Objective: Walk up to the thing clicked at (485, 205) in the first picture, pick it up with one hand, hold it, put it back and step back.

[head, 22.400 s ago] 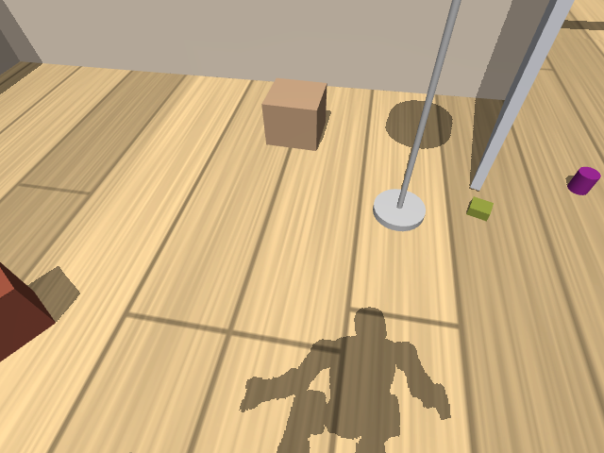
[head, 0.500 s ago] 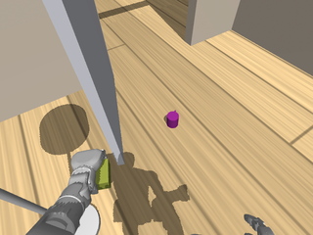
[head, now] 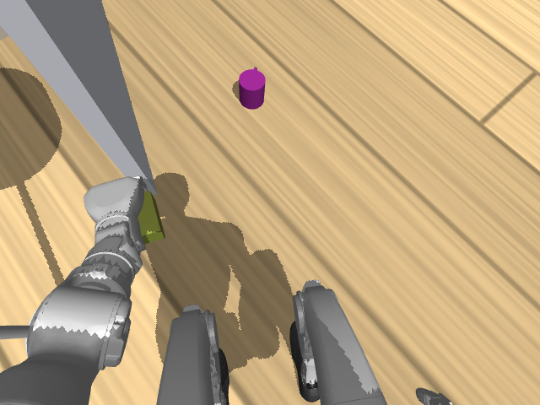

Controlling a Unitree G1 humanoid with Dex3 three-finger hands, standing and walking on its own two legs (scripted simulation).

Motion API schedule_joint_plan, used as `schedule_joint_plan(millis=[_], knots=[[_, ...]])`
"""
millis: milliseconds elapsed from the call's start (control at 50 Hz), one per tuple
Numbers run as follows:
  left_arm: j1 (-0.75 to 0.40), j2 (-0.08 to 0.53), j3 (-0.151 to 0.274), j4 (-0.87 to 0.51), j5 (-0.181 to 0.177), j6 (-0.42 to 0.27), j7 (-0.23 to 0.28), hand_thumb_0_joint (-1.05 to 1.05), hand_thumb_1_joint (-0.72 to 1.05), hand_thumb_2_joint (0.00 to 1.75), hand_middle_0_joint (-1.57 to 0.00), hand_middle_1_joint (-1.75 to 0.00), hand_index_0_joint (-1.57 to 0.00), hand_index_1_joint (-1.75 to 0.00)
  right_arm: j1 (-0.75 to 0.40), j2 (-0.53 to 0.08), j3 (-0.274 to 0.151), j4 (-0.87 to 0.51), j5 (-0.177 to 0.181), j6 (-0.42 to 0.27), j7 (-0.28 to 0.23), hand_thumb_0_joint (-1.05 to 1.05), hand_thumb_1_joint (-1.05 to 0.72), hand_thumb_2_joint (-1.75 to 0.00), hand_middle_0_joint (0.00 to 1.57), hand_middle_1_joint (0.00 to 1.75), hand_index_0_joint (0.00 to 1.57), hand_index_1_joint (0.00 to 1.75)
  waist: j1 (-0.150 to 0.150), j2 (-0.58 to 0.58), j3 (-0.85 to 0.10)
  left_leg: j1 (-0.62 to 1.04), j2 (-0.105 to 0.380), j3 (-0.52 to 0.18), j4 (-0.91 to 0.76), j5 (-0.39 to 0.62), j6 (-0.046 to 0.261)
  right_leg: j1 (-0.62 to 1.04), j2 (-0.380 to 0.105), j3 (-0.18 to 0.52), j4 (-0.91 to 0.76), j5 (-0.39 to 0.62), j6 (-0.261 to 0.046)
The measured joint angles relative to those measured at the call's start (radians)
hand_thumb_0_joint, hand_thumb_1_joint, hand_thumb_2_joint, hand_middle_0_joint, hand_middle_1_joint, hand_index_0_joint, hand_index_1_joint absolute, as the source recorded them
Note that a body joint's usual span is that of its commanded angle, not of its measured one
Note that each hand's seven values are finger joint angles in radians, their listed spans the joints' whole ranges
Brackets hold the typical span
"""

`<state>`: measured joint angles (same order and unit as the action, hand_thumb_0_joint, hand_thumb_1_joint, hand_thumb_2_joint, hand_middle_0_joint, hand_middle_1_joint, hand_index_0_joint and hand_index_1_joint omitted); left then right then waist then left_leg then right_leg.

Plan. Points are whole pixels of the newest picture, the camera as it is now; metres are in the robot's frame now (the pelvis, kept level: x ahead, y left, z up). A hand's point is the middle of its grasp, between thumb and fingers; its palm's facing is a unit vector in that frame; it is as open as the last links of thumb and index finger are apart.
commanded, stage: crouch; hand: left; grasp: from above
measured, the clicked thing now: (133, 221) +0.44 +0.20 -0.16
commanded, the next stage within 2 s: lower in 1.16 s
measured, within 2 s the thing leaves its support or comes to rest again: neither
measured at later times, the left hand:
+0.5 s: hand (154, 223) +0.48 +0.20 -0.31, palm faces -0.41 -0.10 -0.91, open 10.8 cm
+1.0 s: hand (161, 222) +0.50 +0.20 -0.37, palm faces -0.42 -0.09 -0.90, open 10.8 cm
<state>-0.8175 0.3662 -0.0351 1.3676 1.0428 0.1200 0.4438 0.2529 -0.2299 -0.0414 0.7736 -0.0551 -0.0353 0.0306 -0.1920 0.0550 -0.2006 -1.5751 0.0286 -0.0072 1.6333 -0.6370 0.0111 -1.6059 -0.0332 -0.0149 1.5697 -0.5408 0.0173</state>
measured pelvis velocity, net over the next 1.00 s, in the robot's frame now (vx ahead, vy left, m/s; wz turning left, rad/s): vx -0.02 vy -0.01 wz -0.04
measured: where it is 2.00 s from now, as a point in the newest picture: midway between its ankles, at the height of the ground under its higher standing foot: (264, 389)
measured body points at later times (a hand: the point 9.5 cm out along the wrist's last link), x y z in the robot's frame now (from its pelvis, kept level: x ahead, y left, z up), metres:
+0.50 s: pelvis -0.02 -0.01 -0.14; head +0.23 +0.02 +0.23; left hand +0.49 +0.20 -0.25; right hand +0.02 -0.29 -0.26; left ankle +0.05 +0.11 -0.53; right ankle +0.08 -0.13 -0.53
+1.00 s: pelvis -0.02 -0.01 -0.20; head +0.24 +0.02 +0.16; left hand +0.52 +0.20 -0.32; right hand -0.04 -0.27 -0.31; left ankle +0.05 +0.11 -0.53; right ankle +0.08 -0.13 -0.53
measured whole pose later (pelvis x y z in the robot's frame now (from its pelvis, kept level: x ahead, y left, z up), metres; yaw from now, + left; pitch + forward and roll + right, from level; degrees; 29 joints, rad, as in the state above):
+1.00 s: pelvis -0.02 -0.01 -0.20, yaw -2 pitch +38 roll -5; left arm -1.18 0.67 0.10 1.61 1.17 0.01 0.46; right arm 0.22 -0.28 0.08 0.75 -0.16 -0.12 0.16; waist -0.34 0.03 -0.04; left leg -2.24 0.01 -0.08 2.31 -0.74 0.00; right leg -2.25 -0.05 -0.05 2.21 -0.61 0.01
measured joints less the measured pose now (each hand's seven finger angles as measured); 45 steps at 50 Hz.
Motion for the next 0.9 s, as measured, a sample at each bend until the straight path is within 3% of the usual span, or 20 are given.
schedule_joint_plan(millis=[160, 340, 600, 900], knots=[[-0.086, 0.056, 0.031, 0.038, 0.037, -0.046, -0.019, 0.00, -0.11, 0.47, -0.72, -0.44, -0.73, -0.43, -0.044, 0.021, 0.036, -0.016, -0.027, -0.033, 0.015, 0.00, -0.90, -0.89, 0.21, 0.30, 0.21, 0.30, -0.026, 0.001, 0.004, -0.238, -0.013, -0.018, 0.213, -0.045, -0.004, -0.233, -0.013, -0.008, 0.210, -0.047, -0.003], [-0.174, 0.121, 0.069, 0.060, 0.065, -0.061, -0.010, 0.00, -0.12, 0.49, -0.72, -0.46, -0.73, -0.46, -0.089, -0.008, 0.046, -0.019, -0.054, -0.062, 0.041, 0.00, -0.90, -0.90, 0.21, 0.30, 0.21, 0.30, -0.058, -0.011, 0.044, -0.414, -0.022, -0.041, 0.384, -0.076, -0.015, -0.405, -0.022, -0.021, 0.377, -0.078, -0.013], [-0.247, 0.196, 0.100, 0.117, 0.085, -0.076, -0.019, 0.00, -0.13, 0.56, -0.70, -0.50, -0.71, -0.50, -0.073, -0.038, 0.053, -0.028, -0.074, -0.066, 0.080, 0.00, -0.90, -0.90, 0.21, 0.30, 0.21, 0.30, -0.094, -0.022, 0.092, -0.531, -0.020, -0.058, 0.524, -0.099, -0.021, -0.524, -0.018, -0.029, 0.507, -0.088, -0.019], [-0.339, 0.279, 0.128, 0.224, 0.120, -0.104, 0.007, 0.00, -0.10, 0.54, -0.67, -0.52, -0.67, -0.51, -0.042, -0.047, 0.101, -0.020, -0.098, -0.080, 0.118, 0.00, -0.90, -0.90, 0.21, 0.30, 0.21, 0.30, -0.140, -0.026, 0.148, -0.638, -0.021, -0.070, 0.646, -0.098, -0.017, -0.626, -0.015, -0.033, 0.612, -0.074, -0.013]])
